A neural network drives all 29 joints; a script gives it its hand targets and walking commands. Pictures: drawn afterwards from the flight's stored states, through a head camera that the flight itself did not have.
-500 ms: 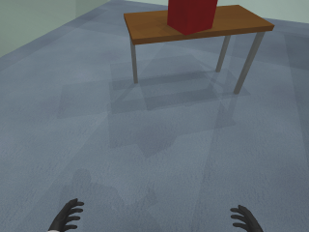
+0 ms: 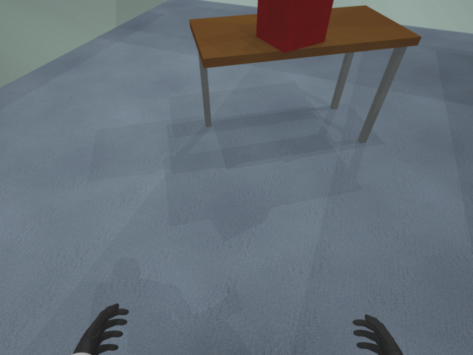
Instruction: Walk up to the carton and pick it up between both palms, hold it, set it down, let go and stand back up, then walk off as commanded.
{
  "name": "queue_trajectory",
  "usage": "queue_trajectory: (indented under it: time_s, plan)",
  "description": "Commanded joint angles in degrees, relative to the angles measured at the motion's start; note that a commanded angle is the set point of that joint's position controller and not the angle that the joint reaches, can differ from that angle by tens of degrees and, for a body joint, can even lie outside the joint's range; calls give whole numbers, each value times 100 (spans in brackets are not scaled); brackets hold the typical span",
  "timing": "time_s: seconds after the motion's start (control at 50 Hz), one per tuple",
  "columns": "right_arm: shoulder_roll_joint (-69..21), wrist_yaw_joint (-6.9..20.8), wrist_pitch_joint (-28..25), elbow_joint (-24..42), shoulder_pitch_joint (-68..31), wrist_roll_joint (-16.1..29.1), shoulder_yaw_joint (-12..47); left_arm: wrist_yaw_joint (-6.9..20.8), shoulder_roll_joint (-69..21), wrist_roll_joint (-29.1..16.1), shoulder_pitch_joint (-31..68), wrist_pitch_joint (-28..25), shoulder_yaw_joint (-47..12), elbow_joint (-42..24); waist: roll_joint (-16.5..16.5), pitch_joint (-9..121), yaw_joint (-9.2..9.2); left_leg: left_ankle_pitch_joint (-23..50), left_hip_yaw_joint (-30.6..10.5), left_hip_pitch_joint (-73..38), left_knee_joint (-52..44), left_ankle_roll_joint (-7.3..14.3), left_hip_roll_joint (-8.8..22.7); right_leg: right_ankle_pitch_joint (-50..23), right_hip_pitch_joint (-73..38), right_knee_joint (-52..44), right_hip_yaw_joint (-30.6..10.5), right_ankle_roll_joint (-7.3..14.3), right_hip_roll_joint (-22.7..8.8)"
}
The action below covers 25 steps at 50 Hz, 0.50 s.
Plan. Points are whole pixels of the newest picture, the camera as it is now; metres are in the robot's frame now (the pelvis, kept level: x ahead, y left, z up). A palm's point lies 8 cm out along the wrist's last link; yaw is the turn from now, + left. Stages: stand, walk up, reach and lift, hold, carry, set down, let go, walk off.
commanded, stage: stand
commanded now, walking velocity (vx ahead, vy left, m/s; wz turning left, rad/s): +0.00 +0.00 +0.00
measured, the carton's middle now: (293, 10) +1.48 -0.22 +0.06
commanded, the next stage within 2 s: walk up in 0.08 s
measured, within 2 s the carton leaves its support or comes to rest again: neither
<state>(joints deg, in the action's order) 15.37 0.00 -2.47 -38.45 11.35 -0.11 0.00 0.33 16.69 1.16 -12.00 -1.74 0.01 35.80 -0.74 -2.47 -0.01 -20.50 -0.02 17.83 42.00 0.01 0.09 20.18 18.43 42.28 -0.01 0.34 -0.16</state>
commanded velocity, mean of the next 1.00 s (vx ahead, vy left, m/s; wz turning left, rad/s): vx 0.00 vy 0.00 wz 0.00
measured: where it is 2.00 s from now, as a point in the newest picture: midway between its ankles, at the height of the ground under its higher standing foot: (295, 313)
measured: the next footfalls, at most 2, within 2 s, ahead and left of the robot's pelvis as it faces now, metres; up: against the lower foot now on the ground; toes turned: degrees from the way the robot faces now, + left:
left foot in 0.90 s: +0.24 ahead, +0.03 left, +0.00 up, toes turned +9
right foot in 1.18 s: +0.29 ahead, -0.27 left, +0.00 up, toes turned +10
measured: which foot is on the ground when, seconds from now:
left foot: down 0.00-0.54, up 0.56-0.88, down 0.90-1.00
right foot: down 0.00-0.92, up 0.94-1.00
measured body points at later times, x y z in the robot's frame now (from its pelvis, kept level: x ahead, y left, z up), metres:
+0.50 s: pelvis +0.02 -0.03 -0.01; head +0.02 -0.06 +0.44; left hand +0.18 +0.27 -0.06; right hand +0.14 -0.32 -0.11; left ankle +0.03 +0.12 -0.71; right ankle +0.04 -0.15 -0.71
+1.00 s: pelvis +0.14 -0.10 -0.01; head +0.17 -0.10 +0.43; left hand +0.15 +0.22 -0.10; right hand +0.32 -0.37 -0.11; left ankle +0.20 +0.03 -0.71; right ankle +0.07 -0.18 -0.67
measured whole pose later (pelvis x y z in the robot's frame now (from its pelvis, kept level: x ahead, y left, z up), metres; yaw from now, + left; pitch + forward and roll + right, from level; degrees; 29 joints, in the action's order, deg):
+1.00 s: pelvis +0.14 -0.10 -0.01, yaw +11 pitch -2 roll +1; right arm 23.2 -0.3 -5.6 -38.9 16.5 -0.2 0.0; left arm 2.9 23.6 2.0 -21.5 -1.9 2.6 35.9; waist 0.0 -5.5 -2.8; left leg -16.7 -1.3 27.0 45.6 0.7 -2.2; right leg 30.6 19.5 64.3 5.7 0.2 1.3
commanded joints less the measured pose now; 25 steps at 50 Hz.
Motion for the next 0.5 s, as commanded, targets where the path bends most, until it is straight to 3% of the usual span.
queue_trajectory:
  time_s: [0.0,0.02,0.04,0.06,0.08,0.1,0.16,0.18,0.22,0.24,0.26,0.28,0.3,0.32,0.34,0.36,0.38,0.42,0.44,0.46,0.48]
  plan:
    - [1540,-40,-64,-102,-521,-68,-383,-47,1459,-57,534,-224,501,159,-270,99,57,455,-800,-25,-1352,450,532,-657,-134,-1394,-720,408,-540]
    - [1616,-66,-86,-160,-436,-70,-413,-51,1464,-34,609,-214,525,99,-203,-32,27,433,-740,55,-1361,436,483,-612,-38,-1402,-757,433,-570]
    - [1767,-87,-105,-95,-753,-104,-453,-21,1293,-58,570,-173,443,141,-487,-39,2,281,-756,47,-1479,405,554,-647,2,-1445,-669,373,-535]
    - [1564,-68,-117,-116,-628,-124,-401,-23,1493,-42,524,-180,518,235,-406,-167,27,334,-865,66,-1592,369,574,-356,-31,-1336,-587,359,-499]
    - [1582,-60,-106,-178,-404,-82,-379,-30,1483,-19,380,-171,483,274,-451,-225,51,415,-806,116,-1565,390,565,-596,-112,-1385,-639,362,-457]
    - [1533,-46,-101,-156,-322,-84,-372,-38,1453,-30,374,-179,531,192,-470,-49,-38,505,-862,203,-1506,432,581,-658,-298,-1238,-582,365,-468]
    - [1488,-48,-115,-118,-576,-72,-395,-47,1513,-17,422,-186,491,216,-69,-51,16,413,-792,125,-1423,372,447,-633,-192,-1430,-694,414,-541]
    - [1670,-40,-104,-233,-437,-115,-385,-52,1580,-6,414,-192,480,215,-86,-39,-85,371,-786,53,-1470,404,495,-534,-118,-1377,-818,423,-576]
    - [1621,-48,-115,-264,-311,-134,-377,-31,1535,-22,329,-172,541,233,-567,50,-4,574,-687,-79,-1440,425,523,-618,-67,-1287,-669,363,-516]
    - [1728,-55,-129,-154,-613,-138,-422,-12,1334,-76,440,-135,432,185,-485,-302,-63,439,-853,207,-1643,373,577,-678,-23,-1246,-544,298,-397]
    - [2441,14,-308,-72,866,-216,-787,198,2060,201,262,-186,936,-292,-47,349,90,-2284,-2175,-279,-1844,912,814,1677,528,-507,-591,480,-290]
    - [2763,35,-328,-399,1134,-226,-937,269,1917,285,525,-155,933,-365,-384,-379,264,-3982,-3219,-635,-2572,1229,1349,2358,2015,310,-424,352,-81]
    - [2886,16,-392,-344,1447,-252,-1087,300,1876,308,764,-105,964,-514,-948,-788,405,-4640,-4286,-968,-3346,1494,1963,1689,2918,1391,-122,255,21]
    - [2875,-11,-441,-241,1316,-231,-1130,339,1906,310,844,-125,909,-514,-637,-1018,396,-4454,-4682,-1027,-3533,1612,2162,1343,3277,1635,-516,225,-174]
    - [2904,-35,-468,-144,1085,-209,-1081,378,1995,268,604,-112,958,-439,-647,-825,262,-3920,-4223,-1131,-3314,1572,2105,1003,3181,1610,-512,122,-347]
    - [2739,-45,-484,-116,1025,-223,-1023,420,1974,253,611,-174,948,-409,-592,-742,266,-3258,-3837,-1144,-3085,1543,1973,907,3106,1525,-514,105,-398]
    - [2703,-45,-498,-88,1211,-230,-949,446,1908,213,626,-208,940,-436,-180,-277,277,-3059,-3778,-1250,-3006,1575,1990,1125,2677,1257,-500,113,-373]
    - [2805,-22,-487,-97,989,-261,-1015,533,2004,150,588,-214,1008,-439,-438,-340,205,-2521,-3184,-817,-2764,1545,1870,1399,2103,709,-399,130,-478]
    - [2831,-24,-463,-48,815,-285,-996,548,1909,149,473,-188,982,-362,-827,-405,130,-2380,-3031,-594,-2616,1484,1840,1501,1878,485,-254,133,-349]
    - [2778,-19,-441,68,532,-248,-917,539,2008,91,258,-226,1002,-319,-805,-422,-96,-2215,-2676,-2,-2374,1390,1723,1187,1248,-84,-389,218,-435]
    - [2697,-15,-400,173,-47,-249,-915,502,2053,130,-480,-249,1065,6,-659,-37,-567,-1984,-2107,884,-1715,1106,1505,731,-273,-663,-386,367,-419]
